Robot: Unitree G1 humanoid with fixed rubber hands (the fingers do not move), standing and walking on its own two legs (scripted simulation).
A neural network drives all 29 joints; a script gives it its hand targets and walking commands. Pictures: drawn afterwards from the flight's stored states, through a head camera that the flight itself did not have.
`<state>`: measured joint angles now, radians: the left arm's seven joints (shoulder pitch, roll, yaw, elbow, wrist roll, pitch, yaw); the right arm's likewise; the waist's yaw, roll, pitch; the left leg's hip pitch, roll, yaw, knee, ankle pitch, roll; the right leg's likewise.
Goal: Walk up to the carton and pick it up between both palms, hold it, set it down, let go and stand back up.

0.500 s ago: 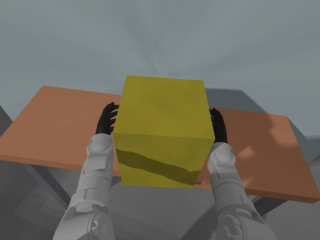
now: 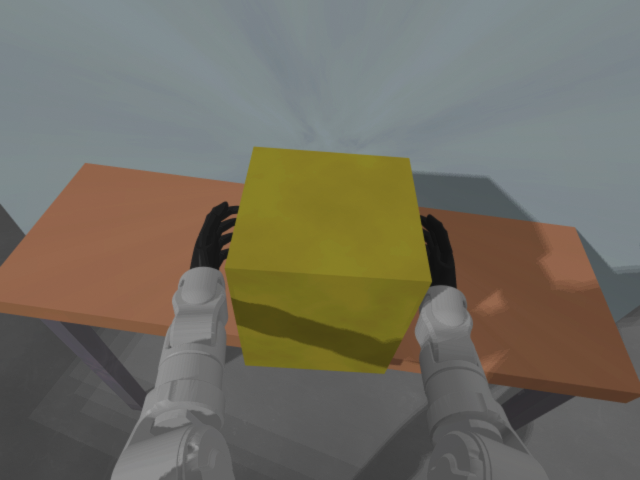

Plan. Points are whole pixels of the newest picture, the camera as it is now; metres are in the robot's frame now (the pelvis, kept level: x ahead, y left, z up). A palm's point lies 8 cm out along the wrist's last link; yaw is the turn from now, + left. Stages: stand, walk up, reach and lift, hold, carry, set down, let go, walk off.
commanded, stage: set down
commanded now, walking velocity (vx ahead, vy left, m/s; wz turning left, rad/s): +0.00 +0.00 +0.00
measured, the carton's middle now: (322, 267) +0.40 +0.01 +0.02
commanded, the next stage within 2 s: none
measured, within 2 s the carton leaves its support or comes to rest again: neither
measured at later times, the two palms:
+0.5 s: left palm (209, 263) +0.37 +0.16 +0.06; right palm (437, 278) +0.37 -0.14 +0.06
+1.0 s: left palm (209, 252) +0.40 +0.17 +0.04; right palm (432, 268) +0.40 -0.14 +0.04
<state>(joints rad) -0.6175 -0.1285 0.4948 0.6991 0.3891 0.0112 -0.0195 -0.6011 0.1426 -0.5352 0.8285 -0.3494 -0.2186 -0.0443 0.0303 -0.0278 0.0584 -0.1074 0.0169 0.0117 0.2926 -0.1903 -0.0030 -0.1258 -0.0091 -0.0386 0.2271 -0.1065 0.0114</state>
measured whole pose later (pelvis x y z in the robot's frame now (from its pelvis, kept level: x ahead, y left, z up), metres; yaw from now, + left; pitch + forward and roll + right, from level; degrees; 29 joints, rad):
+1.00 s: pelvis +0.00 +0.00 -0.01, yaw -3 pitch +12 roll -2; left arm -0.81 0.08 0.20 1.17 0.03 -0.19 0.16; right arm -0.81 -0.10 -0.10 1.24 0.12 -0.22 -0.10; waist 0.07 0.00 -0.14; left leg -0.45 0.05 0.04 0.50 -0.26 -0.01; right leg -0.45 0.02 -0.01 0.36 -0.13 0.01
